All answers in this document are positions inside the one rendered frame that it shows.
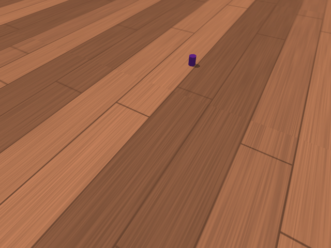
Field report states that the can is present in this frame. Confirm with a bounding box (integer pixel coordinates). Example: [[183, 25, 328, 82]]
[[188, 54, 196, 66]]

